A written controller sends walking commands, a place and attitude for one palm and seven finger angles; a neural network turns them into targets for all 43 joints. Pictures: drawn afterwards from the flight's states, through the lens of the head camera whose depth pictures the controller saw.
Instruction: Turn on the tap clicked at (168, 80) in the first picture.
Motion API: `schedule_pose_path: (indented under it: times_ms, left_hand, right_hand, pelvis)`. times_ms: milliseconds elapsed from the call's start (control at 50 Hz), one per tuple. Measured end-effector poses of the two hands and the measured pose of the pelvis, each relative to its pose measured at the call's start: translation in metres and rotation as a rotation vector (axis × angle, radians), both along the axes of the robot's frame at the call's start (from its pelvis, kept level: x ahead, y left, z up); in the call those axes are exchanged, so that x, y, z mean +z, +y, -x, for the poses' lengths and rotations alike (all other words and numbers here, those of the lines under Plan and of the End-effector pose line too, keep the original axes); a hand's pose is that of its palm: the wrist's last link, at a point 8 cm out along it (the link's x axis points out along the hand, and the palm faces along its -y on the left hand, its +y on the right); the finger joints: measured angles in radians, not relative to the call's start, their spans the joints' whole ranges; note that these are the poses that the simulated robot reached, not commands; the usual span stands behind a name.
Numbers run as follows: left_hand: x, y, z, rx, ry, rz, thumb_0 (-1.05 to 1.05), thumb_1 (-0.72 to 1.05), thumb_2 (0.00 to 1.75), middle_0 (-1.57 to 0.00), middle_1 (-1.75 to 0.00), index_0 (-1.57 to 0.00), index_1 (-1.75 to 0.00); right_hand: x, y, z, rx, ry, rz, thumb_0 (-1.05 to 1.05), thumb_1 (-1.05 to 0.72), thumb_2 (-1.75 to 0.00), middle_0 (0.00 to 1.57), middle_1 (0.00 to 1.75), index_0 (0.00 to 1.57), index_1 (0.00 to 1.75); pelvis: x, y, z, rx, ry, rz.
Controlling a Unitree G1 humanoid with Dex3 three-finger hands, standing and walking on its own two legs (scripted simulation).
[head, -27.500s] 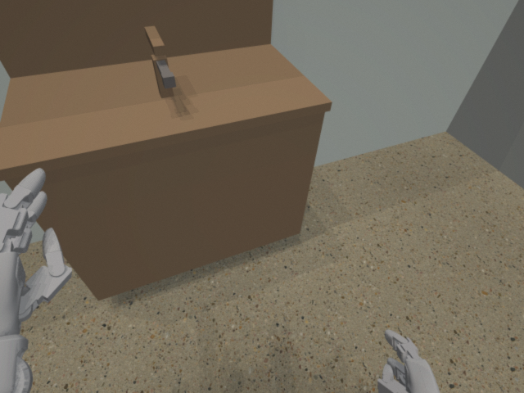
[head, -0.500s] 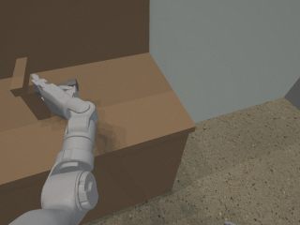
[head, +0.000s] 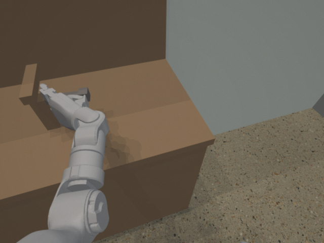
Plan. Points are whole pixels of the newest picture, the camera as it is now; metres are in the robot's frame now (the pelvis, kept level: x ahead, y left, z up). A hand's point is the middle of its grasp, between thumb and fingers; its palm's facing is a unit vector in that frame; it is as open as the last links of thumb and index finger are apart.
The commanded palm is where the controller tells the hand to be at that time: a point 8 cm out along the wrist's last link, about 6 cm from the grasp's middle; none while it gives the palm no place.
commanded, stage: lift the hand up off the lever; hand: left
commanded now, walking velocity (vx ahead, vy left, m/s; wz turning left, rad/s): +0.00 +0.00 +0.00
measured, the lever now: (84, 94) +0.48 +0.22 +0.11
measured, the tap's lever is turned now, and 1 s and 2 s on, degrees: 83 76 70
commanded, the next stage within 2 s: draw the hand back beside the body in 1.28 s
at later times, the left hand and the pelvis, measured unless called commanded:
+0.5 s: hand (83, 101) +0.43 +0.20 +0.14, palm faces +0.82 -0.57 -0.06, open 7.7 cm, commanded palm +0.38 +0.21 +0.17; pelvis +0.00 -0.02 +0.00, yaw +0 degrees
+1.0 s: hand (78, 76) +0.42 +0.19 +0.22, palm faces +0.77 -0.64 -0.06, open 7.8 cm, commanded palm +0.36 +0.21 +0.19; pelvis -0.01 -0.02 +0.01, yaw +1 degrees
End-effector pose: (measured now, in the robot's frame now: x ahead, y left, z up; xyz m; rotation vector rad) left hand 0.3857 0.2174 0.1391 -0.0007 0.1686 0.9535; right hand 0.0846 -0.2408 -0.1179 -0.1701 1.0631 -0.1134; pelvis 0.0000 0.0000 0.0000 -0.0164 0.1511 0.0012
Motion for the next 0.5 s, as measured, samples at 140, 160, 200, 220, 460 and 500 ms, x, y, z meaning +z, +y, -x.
schedule_pose_path:
  times_ms: [140,160,200,220,460,500]
  left_hand:
    - [0.002,-0.001,0.006,0.006,-0.001,0.009,0.02,0.9,0.9,-0.19,-0.16,-0.15,-0.15]
    - [0.002,-0.001,0.007,0.006,-0.002,0.009,0.02,0.9,0.9,-0.19,-0.16,-0.15,-0.15]
    - [0.002,-0.002,0.01,0.007,-0.002,0.01,0.02,0.9,0.9,-0.18,-0.16,-0.15,-0.15]
    - [0.002,-0.002,0.011,0.006,-0.002,0.01,0.02,0.9,0.9,-0.18,-0.16,-0.16,-0.15]
    - [0.006,-0.002,0.012,0.017,0.011,0.03,0.02,0.9,0.9,-0.19,-0.17,-0.18,-0.16]
    - [0.006,-0.002,0.013,0.016,0.01,0.03,0.02,0.9,0.9,-0.19,-0.17,-0.18,-0.16]
  right_hand:
    - [0.003,-0.008,-0.006,0.007,-0.024,0.011,0.01,-0.9,-0.9,0.2,0.3,0.2,0.3]
    - [0.003,-0.009,-0.007,0.009,-0.029,0.011,0.01,-0.9,-0.9,0.2,0.3,0.2,0.3]
    - [0.004,-0.01,-0.011,0.013,-0.04,0.011,0.01,-0.9,-0.9,0.2,0.3,0.2,0.3]
    - [0.004,-0.011,-0.012,0.013,-0.045,0.011,0.01,-0.9,-0.9,0.2,0.3,0.2,0.3]
    - [0.008,-0.015,-0.026,0.024,-0.094,0.015,0.01,-0.9,-0.9,0.2,0.3,0.2,0.3]
    - [0.008,-0.015,-0.027,0.022,-0.098,0.013,0.01,-0.9,-0.9,0.2,0.3,0.2,0.3]
  pelvis:
    - [0.001,-0.005,0.001,0.002,-0.011,-0.003]
    - [0.001,-0.005,0.001,0.002,-0.012,-0.003]
    - [0.001,-0.007,0.002,0.003,-0.015,-0.004]
    - [0.001,-0.007,0.002,0.003,-0.016,-0.005]
    - [0.002,-0.015,0.004,0.003,-0.022,-0.013]
    - [0.002,-0.015,0.003,0.001,-0.022,-0.014]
